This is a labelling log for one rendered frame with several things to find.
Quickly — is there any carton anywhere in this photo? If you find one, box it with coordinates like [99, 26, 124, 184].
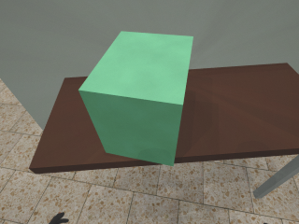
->
[78, 31, 193, 166]

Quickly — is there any table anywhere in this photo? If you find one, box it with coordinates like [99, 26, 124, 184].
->
[29, 63, 299, 199]

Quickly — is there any left robot hand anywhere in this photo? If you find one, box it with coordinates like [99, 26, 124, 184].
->
[49, 212, 69, 224]

